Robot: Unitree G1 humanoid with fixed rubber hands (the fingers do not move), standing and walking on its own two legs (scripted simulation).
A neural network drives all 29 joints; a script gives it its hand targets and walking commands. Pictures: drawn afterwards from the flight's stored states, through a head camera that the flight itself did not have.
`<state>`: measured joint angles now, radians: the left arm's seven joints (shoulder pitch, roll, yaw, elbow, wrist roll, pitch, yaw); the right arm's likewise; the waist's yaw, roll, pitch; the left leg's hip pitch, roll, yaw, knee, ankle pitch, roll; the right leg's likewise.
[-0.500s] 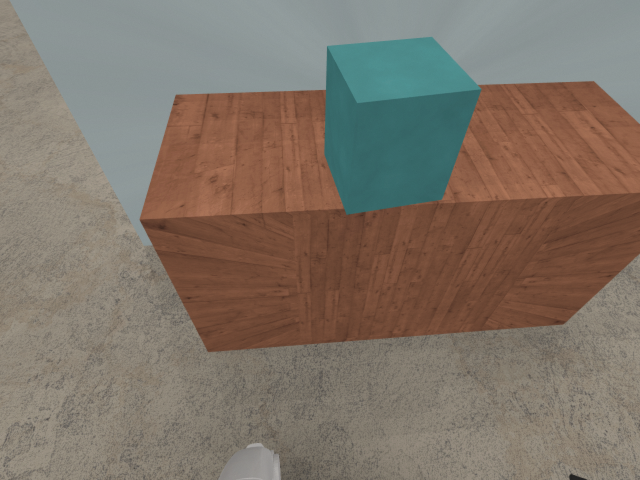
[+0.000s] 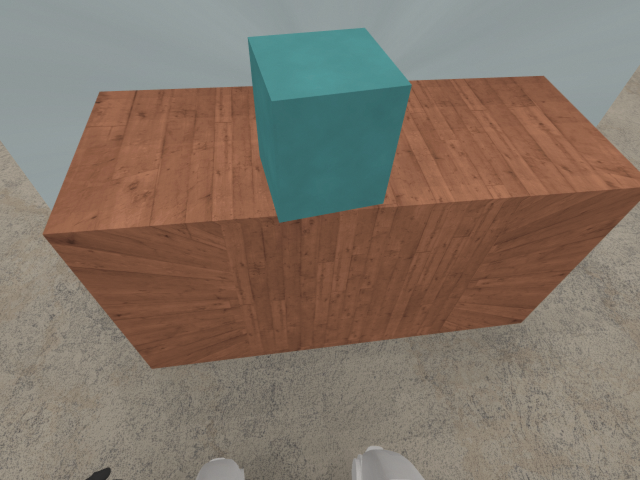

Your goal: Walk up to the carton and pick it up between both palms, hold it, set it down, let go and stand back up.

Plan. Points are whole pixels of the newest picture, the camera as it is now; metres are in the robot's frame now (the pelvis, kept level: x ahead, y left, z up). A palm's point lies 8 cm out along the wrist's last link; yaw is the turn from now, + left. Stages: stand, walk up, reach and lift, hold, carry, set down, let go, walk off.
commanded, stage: walk up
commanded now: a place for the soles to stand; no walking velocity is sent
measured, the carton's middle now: (321, 127) +0.68 +0.02 +0.06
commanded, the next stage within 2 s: none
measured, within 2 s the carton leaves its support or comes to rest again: neither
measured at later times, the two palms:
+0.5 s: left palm (119, 459) +0.17 +0.27 -0.10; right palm out of the picture +0.10 -0.37 -0.08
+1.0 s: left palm out of the picture +0.14 +0.15 -0.07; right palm out of the picture +0.16 -0.49 -0.10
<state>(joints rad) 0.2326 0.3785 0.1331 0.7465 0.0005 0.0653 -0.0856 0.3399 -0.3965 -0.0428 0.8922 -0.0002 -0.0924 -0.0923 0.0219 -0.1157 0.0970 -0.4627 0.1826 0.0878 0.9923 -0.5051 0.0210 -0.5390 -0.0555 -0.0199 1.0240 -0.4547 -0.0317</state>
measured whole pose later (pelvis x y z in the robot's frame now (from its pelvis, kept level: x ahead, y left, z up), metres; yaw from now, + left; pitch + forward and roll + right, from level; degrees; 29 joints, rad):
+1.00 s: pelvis +0.09 -0.18 +0.01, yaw +2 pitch -3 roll +3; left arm 0.25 0.38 0.13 0.86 0.00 0.00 -0.01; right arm 0.29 -0.40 -0.04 0.89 0.00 -0.07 -0.10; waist 0.02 -0.01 0.11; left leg -0.60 -0.01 0.00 1.25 -0.43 0.03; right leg -0.41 -0.04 -0.09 0.93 -0.48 -0.04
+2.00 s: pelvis +0.10 -0.14 +0.01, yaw +5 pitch -2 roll +1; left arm 0.16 0.38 0.12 0.99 0.00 0.00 0.02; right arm 0.22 -0.40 -0.04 0.89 0.00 -0.04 -0.05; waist 0.02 0.02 0.12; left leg -0.47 -0.01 -0.01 0.93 -0.38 0.02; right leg -0.38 -0.05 -0.05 0.96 -0.54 -0.01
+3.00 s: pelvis +0.08 -0.14 +0.01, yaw +6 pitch -3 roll +0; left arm 0.09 0.38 0.12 0.99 0.00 0.02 -0.01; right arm 0.19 -0.40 -0.04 0.90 0.00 -0.06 -0.04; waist 0.02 -0.02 0.12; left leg -0.47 -0.01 -0.02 0.91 -0.41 0.00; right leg -0.38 -0.04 -0.06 0.94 -0.49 -0.02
